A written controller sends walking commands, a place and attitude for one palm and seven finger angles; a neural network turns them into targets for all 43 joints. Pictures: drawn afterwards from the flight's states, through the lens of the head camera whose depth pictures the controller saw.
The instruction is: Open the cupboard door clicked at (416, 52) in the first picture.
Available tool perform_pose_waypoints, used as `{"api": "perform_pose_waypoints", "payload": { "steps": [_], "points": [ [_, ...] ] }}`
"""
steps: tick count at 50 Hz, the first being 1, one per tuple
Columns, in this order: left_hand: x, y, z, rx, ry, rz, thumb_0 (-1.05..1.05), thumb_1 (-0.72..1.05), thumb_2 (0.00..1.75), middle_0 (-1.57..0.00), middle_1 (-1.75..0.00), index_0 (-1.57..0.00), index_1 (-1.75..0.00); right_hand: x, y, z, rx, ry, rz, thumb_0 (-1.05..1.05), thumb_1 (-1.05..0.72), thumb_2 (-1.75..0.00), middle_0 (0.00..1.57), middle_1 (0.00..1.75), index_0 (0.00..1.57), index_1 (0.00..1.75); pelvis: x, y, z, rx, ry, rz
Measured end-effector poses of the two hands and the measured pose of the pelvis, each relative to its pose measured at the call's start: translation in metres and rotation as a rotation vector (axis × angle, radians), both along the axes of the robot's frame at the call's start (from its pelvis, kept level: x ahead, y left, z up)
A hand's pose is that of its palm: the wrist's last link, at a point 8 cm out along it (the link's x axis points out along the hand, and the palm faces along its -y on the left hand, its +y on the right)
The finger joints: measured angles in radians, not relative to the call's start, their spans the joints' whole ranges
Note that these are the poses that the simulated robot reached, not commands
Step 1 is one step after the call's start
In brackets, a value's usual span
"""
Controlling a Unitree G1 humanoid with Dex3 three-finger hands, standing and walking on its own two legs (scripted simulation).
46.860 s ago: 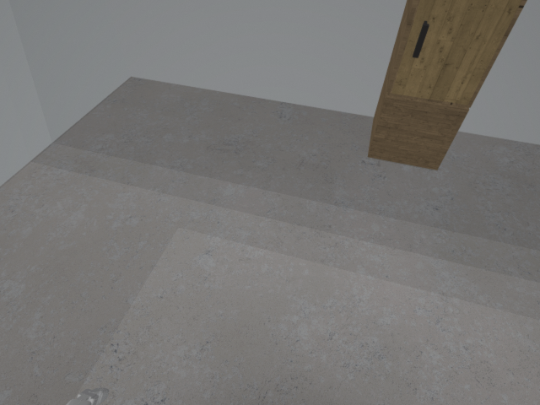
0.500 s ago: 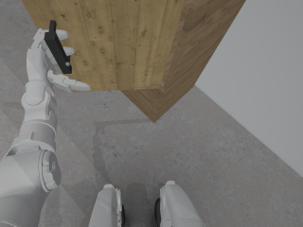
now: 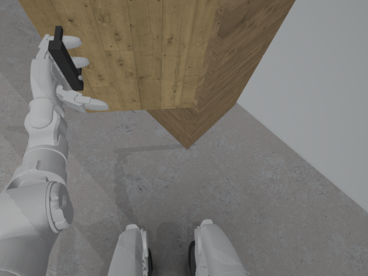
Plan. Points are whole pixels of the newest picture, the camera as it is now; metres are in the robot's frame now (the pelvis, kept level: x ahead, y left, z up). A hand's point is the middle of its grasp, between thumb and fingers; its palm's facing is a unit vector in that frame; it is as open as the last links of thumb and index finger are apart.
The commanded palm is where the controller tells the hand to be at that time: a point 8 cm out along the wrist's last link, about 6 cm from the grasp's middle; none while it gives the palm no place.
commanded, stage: close the thumb around the handle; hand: left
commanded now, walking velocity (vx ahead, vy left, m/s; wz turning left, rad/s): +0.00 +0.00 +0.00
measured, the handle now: (69, 60) +0.56 +0.21 +0.04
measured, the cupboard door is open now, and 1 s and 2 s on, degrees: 51 54 99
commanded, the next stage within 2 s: pull the door open along its arc in 0.68 s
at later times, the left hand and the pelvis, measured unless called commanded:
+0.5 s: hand (79, 79) +0.51 +0.18 +0.05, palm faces +0.06 -1.00 -0.01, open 7.3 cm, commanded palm +0.48 +0.22 +0.05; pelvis +0.00 +0.00 +0.00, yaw +0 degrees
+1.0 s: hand (79, 84) +0.50 +0.18 +0.05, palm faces +0.06 -1.00 -0.01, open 5.7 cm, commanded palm +0.44 +0.22 +0.05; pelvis +0.01 +0.01 +0.01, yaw -1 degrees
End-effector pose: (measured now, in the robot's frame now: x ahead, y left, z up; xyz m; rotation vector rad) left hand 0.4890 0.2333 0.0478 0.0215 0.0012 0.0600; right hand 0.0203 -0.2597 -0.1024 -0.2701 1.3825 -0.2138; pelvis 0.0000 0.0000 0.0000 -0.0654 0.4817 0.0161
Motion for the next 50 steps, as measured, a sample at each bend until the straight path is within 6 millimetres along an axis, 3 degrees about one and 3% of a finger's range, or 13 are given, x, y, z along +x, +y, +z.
{"api": "perform_pose_waypoints", "payload": {
  "steps": [5,10,31,45,50],
  "points": [
    [0.001,0.000,-0.001,-0.001,0.002,-0.001,-0.02,-0.45,0.32,-0.31,-1.22,-0.31,-1.22,0.001,-0.002,0.000,-0.006,-0.002,0.002,0.00,-0.91,-0.90,0.20,0.30,0.21,0.30,0.000,-0.001,-0.001,-0.001,0.001,0.002],
    [0.001,0.000,-0.001,-0.007,0.007,-0.003,-0.02,-0.29,0.39,-0.32,-1.23,-0.32,-1.23,0.002,-0.003,0.001,-0.007,-0.007,-0.001,0.00,-0.91,-0.90,0.20,0.30,0.21,0.30,0.000,-0.001,0.000,-0.001,0.001,-0.001],
    [-0.006,0.003,0.002,-0.009,-0.002,-0.003,0.00,0.74,0.83,-0.38,-1.34,-0.37,-1.33,0.005,0.006,0.003,0.008,-0.024,-0.006,0.00,-0.91,-0.90,0.20,0.30,0.21,0.30,0.003,0.004,0.004,-0.001,-0.013,-0.005],
    [-0.008,0.002,0.002,-0.009,-0.005,0.001,0.00,0.75,0.81,-0.36,-1.35,-0.35,-1.35,0.008,0.006,0.004,0.008,-0.024,-0.006,0.00,-0.91,-0.90,0.20,0.30,0.21,0.30,0.003,0.006,0.005,0.001,-0.015,-0.007],
    [-0.017,0.000,0.002,-0.009,-0.007,-0.001,0.00,0.75,0.78,-0.37,-1.35,-0.35,-1.35,0.012,0.007,0.005,0.022,-0.035,-0.019,0.00,-0.91,-0.90,0.20,0.30,0.21,0.30,0.006,0.005,0.008,0.007,-0.021,-0.014]
  ]
}}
